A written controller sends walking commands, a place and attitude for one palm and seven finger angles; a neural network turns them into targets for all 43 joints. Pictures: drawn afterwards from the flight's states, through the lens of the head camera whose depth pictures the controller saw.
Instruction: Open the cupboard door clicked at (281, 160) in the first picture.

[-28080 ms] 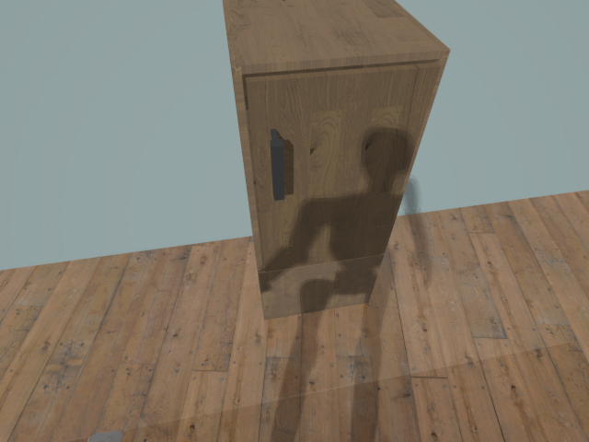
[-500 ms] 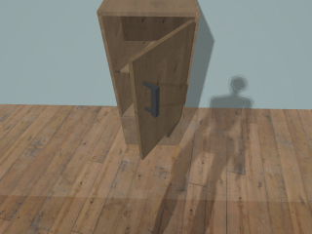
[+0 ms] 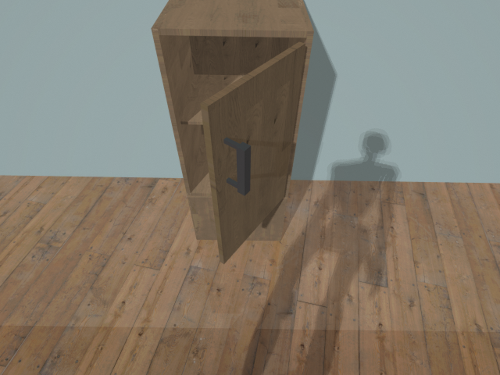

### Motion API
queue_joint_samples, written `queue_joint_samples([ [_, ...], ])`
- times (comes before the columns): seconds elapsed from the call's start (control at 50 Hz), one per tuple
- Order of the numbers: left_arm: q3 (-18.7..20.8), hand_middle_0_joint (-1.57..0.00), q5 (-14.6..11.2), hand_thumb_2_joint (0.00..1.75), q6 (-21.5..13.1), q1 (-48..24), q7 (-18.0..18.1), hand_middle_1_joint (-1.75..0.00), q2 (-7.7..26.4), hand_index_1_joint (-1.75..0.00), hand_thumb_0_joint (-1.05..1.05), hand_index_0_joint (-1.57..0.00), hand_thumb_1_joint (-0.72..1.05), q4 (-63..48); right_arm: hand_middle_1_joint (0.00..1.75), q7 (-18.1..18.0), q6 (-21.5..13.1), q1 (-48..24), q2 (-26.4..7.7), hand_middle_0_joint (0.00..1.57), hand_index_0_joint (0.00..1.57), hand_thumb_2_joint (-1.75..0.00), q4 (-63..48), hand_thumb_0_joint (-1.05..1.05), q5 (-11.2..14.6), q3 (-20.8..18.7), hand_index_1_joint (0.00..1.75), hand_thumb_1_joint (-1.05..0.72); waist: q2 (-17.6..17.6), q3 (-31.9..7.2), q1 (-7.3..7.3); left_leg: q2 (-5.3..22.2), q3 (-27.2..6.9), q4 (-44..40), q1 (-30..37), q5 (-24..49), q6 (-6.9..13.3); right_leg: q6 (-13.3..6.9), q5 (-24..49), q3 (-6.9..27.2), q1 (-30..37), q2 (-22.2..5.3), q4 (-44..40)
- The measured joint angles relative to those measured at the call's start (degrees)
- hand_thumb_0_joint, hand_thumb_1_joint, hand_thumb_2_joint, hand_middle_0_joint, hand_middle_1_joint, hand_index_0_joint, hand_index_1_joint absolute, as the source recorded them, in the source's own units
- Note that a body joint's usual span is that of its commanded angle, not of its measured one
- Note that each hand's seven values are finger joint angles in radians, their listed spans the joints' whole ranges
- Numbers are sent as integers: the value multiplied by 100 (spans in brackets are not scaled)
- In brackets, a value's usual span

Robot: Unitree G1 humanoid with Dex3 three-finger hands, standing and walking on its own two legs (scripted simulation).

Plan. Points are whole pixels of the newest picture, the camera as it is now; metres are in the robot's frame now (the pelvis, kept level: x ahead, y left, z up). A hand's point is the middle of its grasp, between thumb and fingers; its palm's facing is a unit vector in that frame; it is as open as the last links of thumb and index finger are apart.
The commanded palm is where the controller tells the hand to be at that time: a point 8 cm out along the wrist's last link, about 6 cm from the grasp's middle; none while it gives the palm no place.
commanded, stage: look to check the result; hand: left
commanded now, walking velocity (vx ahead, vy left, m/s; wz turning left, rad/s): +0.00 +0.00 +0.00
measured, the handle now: (236, 166) +0.55 +0.06 +0.00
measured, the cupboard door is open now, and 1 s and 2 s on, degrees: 54 54 54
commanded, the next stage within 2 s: walk to a spot facing it in 0.54 s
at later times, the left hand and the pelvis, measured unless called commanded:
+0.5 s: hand out of the picture -0.01 +0.14 -0.17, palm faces +0.07 -0.98 -0.17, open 7.4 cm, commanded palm none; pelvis +0.02 -0.01 +0.00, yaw +0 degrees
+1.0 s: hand out of the picture +0.02 +0.16 -0.19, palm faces +0.00 -0.98 -0.19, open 7.4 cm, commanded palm none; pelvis +0.02 -0.02 -0.01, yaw -5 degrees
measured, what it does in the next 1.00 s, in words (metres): stands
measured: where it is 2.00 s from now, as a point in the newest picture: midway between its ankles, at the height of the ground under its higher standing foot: outside the picture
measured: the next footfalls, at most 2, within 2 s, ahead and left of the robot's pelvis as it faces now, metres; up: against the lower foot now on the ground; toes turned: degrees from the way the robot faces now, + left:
right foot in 1.36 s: +0.02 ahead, -0.17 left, +0.00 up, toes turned -21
left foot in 1.68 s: +0.12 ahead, +0.03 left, +0.00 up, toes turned -28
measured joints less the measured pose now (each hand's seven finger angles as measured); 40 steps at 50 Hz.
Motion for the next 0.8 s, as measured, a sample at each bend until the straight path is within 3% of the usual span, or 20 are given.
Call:
queue_joint_samples([
  [0.28, 6, -20, -14, 90, -5, 88, 22, -30, 144, -30, 0, -20, 91, 63, 30, 5, -1, -90, -57, 20, 20, -90, 28, 1, 20, 18, 30, -91, 49, 103, 24, 7, -5, -61, 81, -43, -32, -24, -35, 3, 90, 12, -80],
  [0.66, -27, -20, -17, 90, -35, -34, 16, -30, 55, -30, 0, -20, 90, 12, 30, -15, -19, -236, -113, 20, 20, -90, 39, 1, 24, 36, 30, -92, 13, 90, 46, 39, -53, -115, 221, -116, -109, -92, -98, -33, 260, 54, -183],
  [0.8, 83, -20, 12, 90, 59, -8, -8, -30, 53, -30, 0, -20, 90, -49, 30, -54, 64, -296, -136, 20, 20, -90, -13, 1, 17, -39, 30, -92, 48, 134, 98, 174, 68, 117, 126, -276, -167, -153, -158, 97, 146, 167, -29],
])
